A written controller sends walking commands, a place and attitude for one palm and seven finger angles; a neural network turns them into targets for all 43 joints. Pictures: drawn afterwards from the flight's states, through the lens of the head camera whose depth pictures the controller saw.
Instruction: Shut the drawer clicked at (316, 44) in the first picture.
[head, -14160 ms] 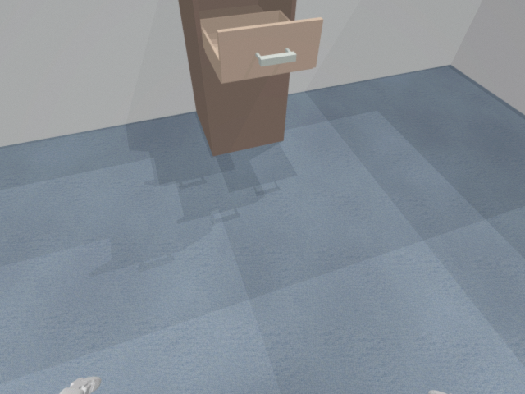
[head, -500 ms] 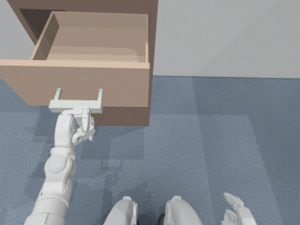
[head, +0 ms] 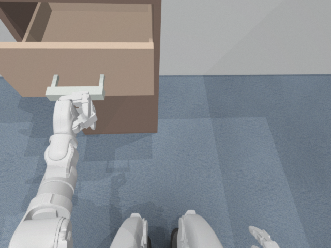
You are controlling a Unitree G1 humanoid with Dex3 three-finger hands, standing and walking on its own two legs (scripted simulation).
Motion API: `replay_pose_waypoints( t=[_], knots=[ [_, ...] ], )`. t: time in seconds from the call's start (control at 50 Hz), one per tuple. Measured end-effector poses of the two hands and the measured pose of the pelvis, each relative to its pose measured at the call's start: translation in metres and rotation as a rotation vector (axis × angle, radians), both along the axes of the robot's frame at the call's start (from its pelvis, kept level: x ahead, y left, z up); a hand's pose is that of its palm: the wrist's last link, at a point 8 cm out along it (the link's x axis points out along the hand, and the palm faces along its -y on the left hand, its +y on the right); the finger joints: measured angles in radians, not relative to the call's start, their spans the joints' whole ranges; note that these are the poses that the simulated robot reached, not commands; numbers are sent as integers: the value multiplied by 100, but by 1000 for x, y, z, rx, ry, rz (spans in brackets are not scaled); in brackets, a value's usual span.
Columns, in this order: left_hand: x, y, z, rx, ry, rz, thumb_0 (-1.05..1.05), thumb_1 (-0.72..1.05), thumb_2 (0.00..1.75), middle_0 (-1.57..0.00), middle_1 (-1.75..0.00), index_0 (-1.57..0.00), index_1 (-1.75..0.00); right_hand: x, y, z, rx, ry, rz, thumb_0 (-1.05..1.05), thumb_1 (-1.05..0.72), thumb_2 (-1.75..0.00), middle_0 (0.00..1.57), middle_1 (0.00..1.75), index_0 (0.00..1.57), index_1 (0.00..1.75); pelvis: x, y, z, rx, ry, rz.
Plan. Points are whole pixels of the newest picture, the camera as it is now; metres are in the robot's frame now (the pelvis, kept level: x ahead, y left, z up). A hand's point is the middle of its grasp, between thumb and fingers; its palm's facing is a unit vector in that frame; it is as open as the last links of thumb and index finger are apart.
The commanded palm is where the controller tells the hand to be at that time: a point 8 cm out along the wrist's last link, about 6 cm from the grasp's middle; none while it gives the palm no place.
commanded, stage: push the drawer shut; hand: left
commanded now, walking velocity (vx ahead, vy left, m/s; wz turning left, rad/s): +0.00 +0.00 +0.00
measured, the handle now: (77, 86) +0.50 +0.22 +0.03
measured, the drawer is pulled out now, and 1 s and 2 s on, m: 0.16 0.03 0.00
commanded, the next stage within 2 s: pull the fist back off the drawer in 1.60 s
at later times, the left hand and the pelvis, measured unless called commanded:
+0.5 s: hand (97, 91) +0.49 +0.18 +0.03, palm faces +0.05 -1.00 -0.04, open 3.3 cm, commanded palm +0.48 +0.22 +0.03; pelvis +0.00 +0.00 -0.01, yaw -1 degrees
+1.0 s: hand (98, 72) +0.55 +0.18 +0.03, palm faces +0.05 -1.00 -0.03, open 3.3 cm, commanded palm +0.54 +0.21 +0.03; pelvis +0.01 +0.01 -0.01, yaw -2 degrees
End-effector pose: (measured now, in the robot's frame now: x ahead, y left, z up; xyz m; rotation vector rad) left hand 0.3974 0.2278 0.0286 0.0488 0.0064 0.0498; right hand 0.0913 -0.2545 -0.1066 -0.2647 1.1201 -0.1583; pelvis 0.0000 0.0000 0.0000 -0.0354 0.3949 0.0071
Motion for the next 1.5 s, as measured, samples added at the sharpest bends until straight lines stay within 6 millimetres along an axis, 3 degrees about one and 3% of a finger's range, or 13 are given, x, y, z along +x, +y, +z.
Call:
replay_pose_waypoints(
  t=[0.78, 1.26, 1.5],
  knots=[
    [106, -1, 1, -17, 18, 7, 5, 87, 94, -140, -160, -140, -160, -82, -1, -1, -22, 287, -111, 1, -90, -90, 20, 30, 20, 30, 7, 5, -8, -25, 90, -15],
    [160, 6, 2, -27, 28, 8, 6, 82, 93, -140, -160, -140, -160, -118, 9, 6, -49, 405, -155, 0, -90, -90, 20, 30, 20, 30, 8, 10, -17, -56, 151, -14],
    [166, 16, 0, -19, 39, 10, 2, 67, 96, -140, -160, -140, -160, -140, 15, 5, -61, 445, -145, 0, -90, -90, 20, 30, 20, 30, -3, 10, -25, -76, 172, 5]
  ],
)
